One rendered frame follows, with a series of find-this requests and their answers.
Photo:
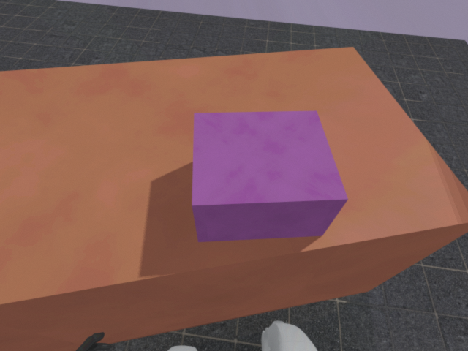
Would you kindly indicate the robot right thigh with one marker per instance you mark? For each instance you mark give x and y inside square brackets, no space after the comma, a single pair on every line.
[285,337]

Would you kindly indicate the pedestal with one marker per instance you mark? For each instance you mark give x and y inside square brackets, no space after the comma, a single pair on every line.
[97,231]

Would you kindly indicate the robot left hand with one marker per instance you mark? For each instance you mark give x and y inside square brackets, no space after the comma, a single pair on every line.
[90,344]

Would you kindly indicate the carton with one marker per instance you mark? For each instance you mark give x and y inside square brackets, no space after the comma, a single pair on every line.
[259,175]

